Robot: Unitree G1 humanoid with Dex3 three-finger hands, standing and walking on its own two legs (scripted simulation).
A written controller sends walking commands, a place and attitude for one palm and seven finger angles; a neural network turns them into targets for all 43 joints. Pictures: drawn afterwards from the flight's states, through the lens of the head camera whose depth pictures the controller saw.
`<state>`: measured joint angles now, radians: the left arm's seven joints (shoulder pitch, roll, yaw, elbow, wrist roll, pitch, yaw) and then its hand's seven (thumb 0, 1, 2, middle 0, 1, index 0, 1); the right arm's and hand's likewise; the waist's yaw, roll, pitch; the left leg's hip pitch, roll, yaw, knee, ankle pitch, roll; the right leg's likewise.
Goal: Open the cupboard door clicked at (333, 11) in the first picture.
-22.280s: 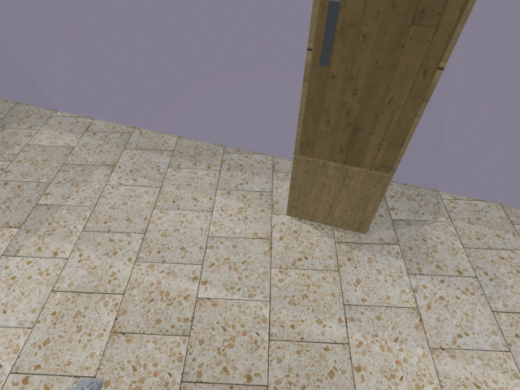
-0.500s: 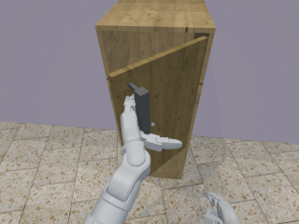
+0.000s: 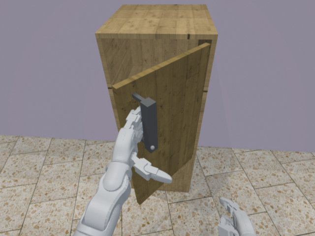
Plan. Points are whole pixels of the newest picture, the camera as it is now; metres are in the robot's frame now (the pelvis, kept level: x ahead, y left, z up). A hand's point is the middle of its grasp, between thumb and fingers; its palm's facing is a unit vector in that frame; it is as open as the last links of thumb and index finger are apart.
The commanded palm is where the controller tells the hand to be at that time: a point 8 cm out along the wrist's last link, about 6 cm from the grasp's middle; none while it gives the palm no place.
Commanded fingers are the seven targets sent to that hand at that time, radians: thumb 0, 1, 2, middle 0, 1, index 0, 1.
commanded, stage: slide the hand sideways off the handle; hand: left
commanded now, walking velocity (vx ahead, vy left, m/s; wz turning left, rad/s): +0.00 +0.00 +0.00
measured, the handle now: (144, 123) +0.36 +0.07 +0.14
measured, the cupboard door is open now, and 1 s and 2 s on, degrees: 49 48 48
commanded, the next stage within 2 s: draw the hand back to the body in 0.74 s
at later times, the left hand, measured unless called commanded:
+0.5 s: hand (129, 162) +0.24 +0.08 +0.13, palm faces -0.06 -1.00 -0.03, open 16.3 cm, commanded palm +0.20 +0.14 +0.14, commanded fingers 0.00 -0.50 0.30 -0.15 -0.30 -0.15 -0.30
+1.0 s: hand (109, 172) +0.21 +0.12 +0.13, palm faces -0.03 -1.00 -0.07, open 16.3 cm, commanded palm +0.18 +0.18 +0.14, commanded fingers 0.00 -0.50 0.30 -0.15 -0.30 -0.15 -0.30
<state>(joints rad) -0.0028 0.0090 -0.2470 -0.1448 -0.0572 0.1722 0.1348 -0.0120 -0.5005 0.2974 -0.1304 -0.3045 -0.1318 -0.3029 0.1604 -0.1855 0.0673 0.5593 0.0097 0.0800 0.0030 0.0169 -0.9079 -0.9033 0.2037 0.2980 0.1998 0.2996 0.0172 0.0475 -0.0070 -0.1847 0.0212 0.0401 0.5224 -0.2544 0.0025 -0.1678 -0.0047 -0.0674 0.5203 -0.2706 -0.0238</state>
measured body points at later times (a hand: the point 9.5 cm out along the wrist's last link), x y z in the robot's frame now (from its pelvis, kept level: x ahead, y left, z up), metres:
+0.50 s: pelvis +0.03 -0.01 +0.00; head +0.00 -0.03 +0.45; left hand +0.24 +0.14 +0.14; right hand +0.24 -0.20 -0.06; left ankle +0.02 +0.12 -0.73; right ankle +0.01 -0.10 -0.73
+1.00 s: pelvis +0.02 -0.01 -0.01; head -0.01 -0.03 +0.44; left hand +0.21 +0.17 +0.14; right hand +0.22 -0.21 -0.07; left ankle +0.02 +0.12 -0.73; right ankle +0.01 -0.10 -0.73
